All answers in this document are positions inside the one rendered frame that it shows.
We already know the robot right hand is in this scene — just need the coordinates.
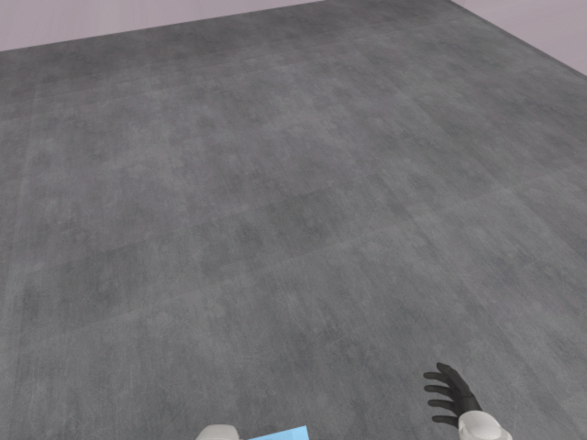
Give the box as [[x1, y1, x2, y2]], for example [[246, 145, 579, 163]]
[[424, 362, 482, 429]]

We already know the robot right forearm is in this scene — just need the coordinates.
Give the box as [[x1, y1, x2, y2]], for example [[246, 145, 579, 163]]
[[459, 411, 513, 440]]

